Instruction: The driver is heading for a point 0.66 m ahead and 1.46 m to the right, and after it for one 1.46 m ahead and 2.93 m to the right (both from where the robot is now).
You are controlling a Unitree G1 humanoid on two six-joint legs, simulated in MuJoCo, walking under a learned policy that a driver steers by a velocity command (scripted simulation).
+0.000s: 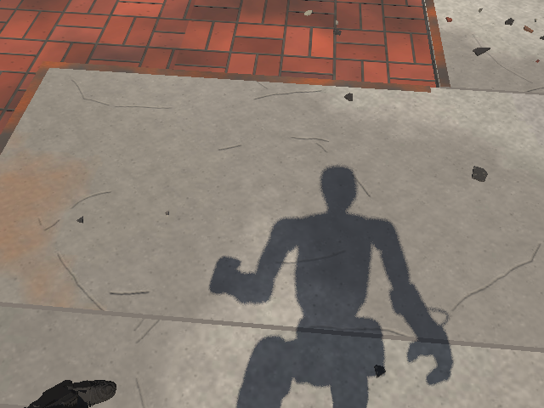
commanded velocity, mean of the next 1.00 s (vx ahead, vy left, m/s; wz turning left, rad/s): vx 0.11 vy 0.00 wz -0.60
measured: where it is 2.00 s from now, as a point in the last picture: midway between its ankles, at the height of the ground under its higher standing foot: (426, 365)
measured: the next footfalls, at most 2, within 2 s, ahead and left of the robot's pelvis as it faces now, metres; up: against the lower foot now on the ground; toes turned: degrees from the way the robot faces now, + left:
right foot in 0.04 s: +0.18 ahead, -0.12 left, +0.00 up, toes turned -3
left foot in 0.52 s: +0.26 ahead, +0.08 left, +0.00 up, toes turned -23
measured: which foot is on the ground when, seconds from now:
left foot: down 0.00-0.04, up 0.06-0.50, down 0.52-0.92, up 0.94-1.00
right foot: up 0.00-0.02, down 0.04-0.52, up 0.54-0.92, down 0.94-1.00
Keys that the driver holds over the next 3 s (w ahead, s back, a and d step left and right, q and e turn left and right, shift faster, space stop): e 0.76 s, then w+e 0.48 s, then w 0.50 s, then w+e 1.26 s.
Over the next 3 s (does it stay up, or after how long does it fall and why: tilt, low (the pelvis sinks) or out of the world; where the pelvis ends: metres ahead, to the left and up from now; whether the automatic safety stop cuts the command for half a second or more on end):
stays up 0.71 -0.93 0.00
